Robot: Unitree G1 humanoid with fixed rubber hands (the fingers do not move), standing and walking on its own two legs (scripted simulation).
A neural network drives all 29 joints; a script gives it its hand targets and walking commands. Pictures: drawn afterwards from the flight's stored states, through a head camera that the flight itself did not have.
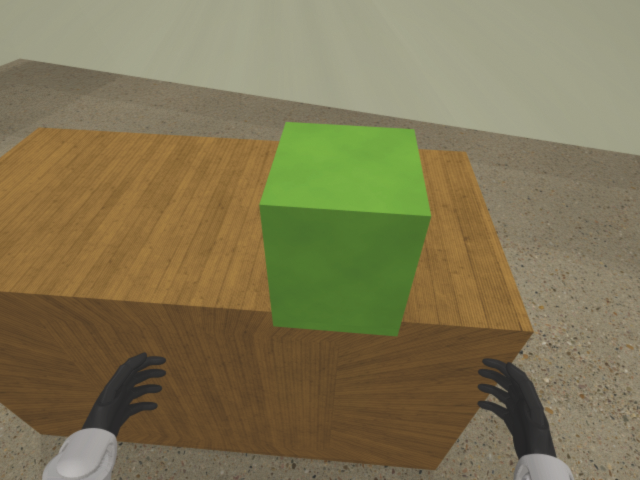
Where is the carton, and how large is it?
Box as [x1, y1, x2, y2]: [259, 122, 430, 335]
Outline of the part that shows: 286,122 259,204 273,325 397,335 430,218 430,212 414,130 401,128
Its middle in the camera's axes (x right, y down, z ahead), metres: +0.03 -0.02 +0.61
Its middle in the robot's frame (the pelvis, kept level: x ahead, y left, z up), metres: +0.47 -0.02 +0.07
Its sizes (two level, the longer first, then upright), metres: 0.210 0.200 0.250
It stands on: a pedestal, 0.72 m high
